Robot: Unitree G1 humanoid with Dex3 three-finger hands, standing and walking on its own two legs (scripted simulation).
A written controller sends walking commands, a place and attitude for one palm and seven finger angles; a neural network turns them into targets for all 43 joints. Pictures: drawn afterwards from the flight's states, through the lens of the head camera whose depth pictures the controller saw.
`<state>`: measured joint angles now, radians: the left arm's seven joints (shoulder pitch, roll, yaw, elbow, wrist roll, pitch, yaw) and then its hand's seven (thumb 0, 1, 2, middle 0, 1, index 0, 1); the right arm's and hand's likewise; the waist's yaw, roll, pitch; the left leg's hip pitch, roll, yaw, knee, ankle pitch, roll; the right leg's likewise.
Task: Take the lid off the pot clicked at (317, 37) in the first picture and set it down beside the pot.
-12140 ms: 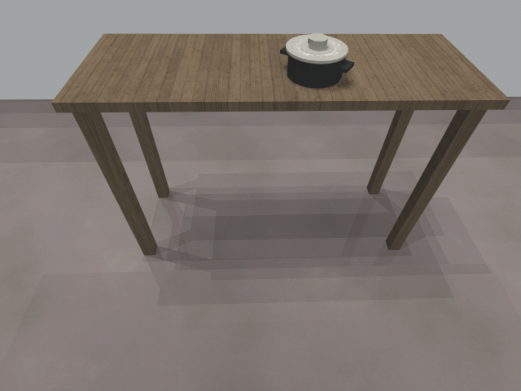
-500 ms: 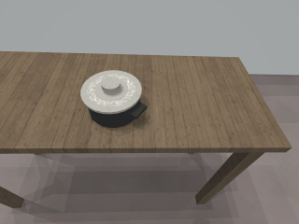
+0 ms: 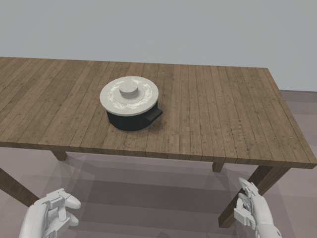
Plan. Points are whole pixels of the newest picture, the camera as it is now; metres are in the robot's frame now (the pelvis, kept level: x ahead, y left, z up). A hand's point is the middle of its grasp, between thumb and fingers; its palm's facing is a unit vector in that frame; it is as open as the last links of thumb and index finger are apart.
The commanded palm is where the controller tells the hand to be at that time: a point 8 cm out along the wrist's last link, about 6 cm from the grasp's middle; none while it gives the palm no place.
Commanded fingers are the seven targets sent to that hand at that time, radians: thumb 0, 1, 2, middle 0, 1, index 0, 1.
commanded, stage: lift the closed hand beside the body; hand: left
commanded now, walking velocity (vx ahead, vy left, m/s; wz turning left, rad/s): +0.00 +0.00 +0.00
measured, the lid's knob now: (128, 88) +0.48 +0.15 +0.12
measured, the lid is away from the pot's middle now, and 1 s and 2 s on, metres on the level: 0.00 0.00 0.00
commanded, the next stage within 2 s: raise the hand higher, near the body in 0.08 s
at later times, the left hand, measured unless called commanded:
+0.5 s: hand (55, 194) +0.17 +0.24 +0.09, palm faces +0.25 -0.86 -0.44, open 3.1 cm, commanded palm +0.12 +0.27 +0.13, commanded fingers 0.00 0.90 0.90 -1.30 -1.50 -1.30 -1.50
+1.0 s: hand (40, 166) +0.19 +0.25 +0.16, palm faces +0.32 -0.85 -0.41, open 3.1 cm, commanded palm +0.14 +0.29 +0.19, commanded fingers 0.00 0.90 0.90 -1.30 -1.50 -1.30 -1.50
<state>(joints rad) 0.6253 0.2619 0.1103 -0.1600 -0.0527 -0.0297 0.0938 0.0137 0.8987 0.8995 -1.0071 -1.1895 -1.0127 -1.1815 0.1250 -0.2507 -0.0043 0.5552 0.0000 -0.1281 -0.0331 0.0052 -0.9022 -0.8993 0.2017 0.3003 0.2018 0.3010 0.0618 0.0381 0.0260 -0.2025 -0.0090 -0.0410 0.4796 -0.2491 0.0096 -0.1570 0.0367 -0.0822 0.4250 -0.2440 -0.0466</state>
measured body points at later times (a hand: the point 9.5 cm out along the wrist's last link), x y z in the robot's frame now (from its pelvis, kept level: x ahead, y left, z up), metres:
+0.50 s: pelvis +0.02 +0.01 +0.00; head +0.02 -0.01 +0.45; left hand +0.15 +0.28 +0.12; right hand +0.21 -0.22 -0.08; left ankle +0.01 +0.12 -0.74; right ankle -0.01 -0.09 -0.74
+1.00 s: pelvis +0.02 +0.02 +0.00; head +0.01 +0.01 +0.45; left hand +0.17 +0.29 +0.19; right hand +0.21 -0.18 -0.07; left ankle +0.01 +0.12 -0.74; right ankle -0.01 -0.09 -0.74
